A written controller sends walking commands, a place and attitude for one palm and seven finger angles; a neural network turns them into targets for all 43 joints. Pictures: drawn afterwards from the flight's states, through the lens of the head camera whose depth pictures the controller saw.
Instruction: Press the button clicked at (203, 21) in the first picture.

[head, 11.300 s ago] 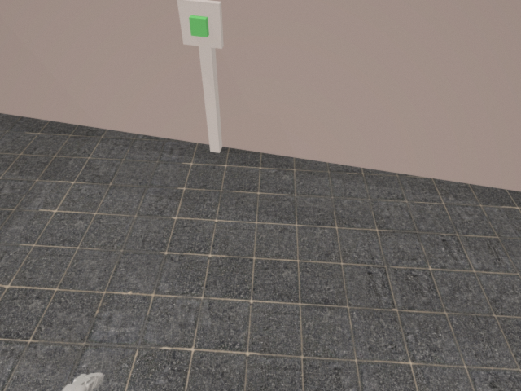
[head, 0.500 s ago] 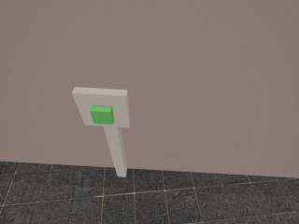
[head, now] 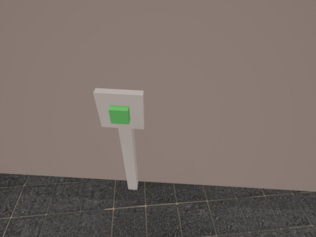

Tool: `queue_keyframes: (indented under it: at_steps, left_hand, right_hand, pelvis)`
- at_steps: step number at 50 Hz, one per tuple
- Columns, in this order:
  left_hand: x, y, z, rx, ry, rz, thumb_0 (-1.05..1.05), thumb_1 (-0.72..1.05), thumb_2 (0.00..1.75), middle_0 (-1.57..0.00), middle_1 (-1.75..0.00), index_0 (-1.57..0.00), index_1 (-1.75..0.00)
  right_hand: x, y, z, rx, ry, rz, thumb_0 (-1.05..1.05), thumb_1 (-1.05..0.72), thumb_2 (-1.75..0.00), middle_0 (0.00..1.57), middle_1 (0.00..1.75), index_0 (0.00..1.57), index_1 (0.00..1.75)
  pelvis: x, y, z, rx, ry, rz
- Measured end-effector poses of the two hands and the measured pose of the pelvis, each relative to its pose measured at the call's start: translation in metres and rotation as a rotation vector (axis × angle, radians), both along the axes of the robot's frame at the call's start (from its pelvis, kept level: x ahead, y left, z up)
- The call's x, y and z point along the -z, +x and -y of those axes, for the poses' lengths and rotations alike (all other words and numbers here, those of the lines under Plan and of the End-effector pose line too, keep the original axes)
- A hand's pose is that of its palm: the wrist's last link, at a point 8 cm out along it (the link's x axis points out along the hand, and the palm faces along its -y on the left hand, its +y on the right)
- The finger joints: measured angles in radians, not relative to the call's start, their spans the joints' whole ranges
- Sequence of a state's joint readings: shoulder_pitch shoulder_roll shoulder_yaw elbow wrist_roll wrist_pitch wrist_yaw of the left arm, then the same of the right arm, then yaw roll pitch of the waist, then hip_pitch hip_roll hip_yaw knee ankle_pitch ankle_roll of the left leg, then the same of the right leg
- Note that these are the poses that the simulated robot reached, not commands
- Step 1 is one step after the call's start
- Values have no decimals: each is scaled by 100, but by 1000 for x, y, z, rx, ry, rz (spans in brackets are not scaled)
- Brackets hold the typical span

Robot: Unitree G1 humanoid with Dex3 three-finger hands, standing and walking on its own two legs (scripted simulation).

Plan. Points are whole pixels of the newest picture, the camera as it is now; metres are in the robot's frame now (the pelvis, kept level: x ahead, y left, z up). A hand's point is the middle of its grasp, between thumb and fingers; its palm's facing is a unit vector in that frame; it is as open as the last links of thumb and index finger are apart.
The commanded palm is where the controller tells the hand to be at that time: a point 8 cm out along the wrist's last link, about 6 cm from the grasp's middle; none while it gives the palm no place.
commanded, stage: come to a stop and stand still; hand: left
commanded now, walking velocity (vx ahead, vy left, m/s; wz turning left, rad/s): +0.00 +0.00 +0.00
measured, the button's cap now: (120, 114) +0.56 +0.18 -0.03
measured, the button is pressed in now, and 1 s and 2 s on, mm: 0 0 0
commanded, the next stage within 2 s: look again from close up in 1.78 s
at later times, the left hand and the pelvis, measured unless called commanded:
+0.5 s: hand out of the picture -0.02 +0.25 -0.16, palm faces +0.04 -0.95 -0.30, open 7.4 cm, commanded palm none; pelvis -0.06 +0.01 +0.01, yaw +2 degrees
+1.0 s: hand out of the picture -0.01 +0.27 -0.15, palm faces +0.01 -0.95 -0.32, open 7.4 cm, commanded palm none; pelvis -0.06 +0.02 +0.01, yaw +2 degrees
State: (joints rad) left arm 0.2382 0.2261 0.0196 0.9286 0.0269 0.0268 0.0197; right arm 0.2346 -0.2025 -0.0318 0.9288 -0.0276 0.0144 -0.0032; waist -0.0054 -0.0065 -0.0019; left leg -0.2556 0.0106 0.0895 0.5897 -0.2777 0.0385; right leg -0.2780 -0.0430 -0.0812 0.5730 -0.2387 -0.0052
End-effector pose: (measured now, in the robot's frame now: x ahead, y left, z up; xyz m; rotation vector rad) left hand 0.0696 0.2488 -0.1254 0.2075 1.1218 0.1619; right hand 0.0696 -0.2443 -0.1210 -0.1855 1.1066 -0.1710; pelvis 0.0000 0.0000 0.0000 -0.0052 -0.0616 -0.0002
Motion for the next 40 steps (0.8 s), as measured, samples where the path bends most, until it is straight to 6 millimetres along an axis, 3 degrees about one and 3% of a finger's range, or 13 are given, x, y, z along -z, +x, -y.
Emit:
queue_keyframes:
  at_steps: [15, 19, 24, 27, 34, 40]
  left_hand:
    - [-12, -85, -40, -48, 76, -128, 1, 91, 90, -20, -30, -20, -30]
    - [-8, -95, -44, -50, 72, -156, 1, 91, 90, -20, -30, -20, -30]
    - [-6, -95, -47, -48, 57, -144, 1, 91, 90, -20, -30, -20, -30]
    - [-5, -100, -46, -60, 56, -125, 1, 91, 90, -20, -30, -20, -30]
    - [-2, -132, -38, -58, 61, -176, 0, 91, 90, -20, -30, -20, -30]
    - [4, -116, -49, -55, 43, -149, 1, 91, 90, -21, -30, -20, -30]
  right_hand:
    - [-6, -59, 36, -20, -73, -117, 1, -90, -89, 20, 30, 21, 30]
    - [-10, -73, 45, -6, -104, -139, 1, -90, -89, 20, 30, 21, 30]
    - [-13, -90, 50, 4, -128, -163, 1, -90, -89, 20, 30, 21, 30]
    - [-9, -89, 53, -2, -131, -166, 1, -90, -89, 20, 30, 21, 30]
    - [-7, -62, 45, -15, -99, -67, 1, -90, -89, 20, 30, 21, 30]
    - [-10, -72, 26, -42, -102, -84, 0, -90, -89, 20, 30, 21, 30]
  pelvis:
    - [-7, -40, -1, -27, -2, -10]
    - [-7, -48, -3, -28, -6, -8]
    - [-7, -58, -6, -28, -7, -4]
    - [-4, -63, -6, -32, -3, 3]
    - [-2, -73, -6, -22, -4, 2]
    - [-2, -76, -16, -37, -7, -14]
